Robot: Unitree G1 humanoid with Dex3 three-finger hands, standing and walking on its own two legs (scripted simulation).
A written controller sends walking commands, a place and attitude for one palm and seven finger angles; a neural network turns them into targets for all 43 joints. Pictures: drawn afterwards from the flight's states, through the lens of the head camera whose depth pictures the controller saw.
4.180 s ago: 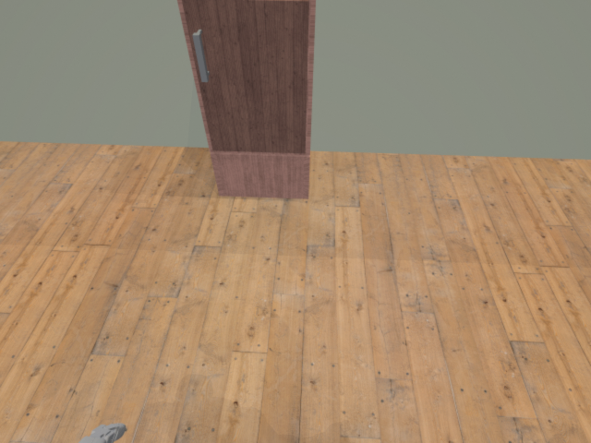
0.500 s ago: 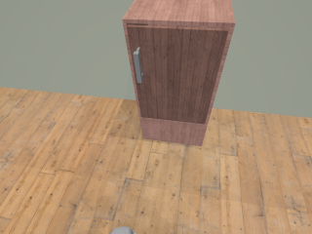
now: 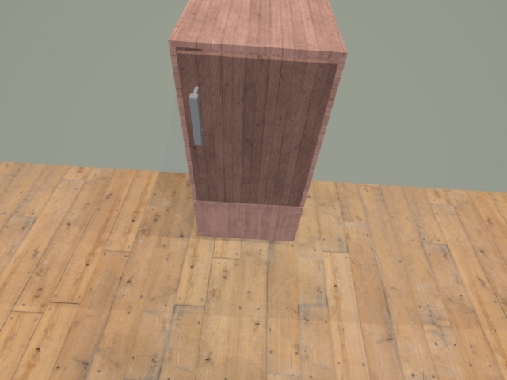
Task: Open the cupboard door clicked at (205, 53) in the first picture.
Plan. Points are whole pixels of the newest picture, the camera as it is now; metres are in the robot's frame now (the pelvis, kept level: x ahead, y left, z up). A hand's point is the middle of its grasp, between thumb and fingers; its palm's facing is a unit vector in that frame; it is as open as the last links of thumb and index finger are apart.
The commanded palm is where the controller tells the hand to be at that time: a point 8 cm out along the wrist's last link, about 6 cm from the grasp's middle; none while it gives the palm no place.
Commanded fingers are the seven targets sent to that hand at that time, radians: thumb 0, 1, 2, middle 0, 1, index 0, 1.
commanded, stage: take the last steps up to it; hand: left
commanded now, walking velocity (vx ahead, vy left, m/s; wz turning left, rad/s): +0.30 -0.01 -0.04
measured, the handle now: (197, 116) +0.79 +0.20 -0.06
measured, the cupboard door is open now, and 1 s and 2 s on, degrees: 0 0 0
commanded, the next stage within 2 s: come to a stop and stand still in 0.64 s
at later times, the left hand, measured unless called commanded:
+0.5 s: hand out of the picture +0.08 +0.13 -0.18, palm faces +0.08 -0.98 -0.18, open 7.3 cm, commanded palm none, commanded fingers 0.00 0.90 0.90 -0.20 -0.30 -0.20 -0.30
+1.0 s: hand (171, 298) +0.31 +0.19 -0.18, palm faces +0.03 -0.97 -0.24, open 7.3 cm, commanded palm none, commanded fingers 0.00 0.90 0.90 -0.20 -0.30 -0.20 -0.30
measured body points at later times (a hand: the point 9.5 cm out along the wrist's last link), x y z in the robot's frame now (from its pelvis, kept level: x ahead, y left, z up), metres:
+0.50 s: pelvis +0.13 -0.03 -0.01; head +0.14 -0.04 +0.44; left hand +0.08 +0.18 -0.16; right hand +0.18 -0.27 -0.16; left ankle +0.22 +0.10 -0.70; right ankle +0.04 -0.14 -0.75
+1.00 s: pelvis +0.25 +0.00 -0.01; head +0.26 +0.00 +0.44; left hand +0.31 +0.24 -0.16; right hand +0.28 -0.23 -0.17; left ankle +0.27 +0.09 -0.75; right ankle +0.28 -0.11 -0.74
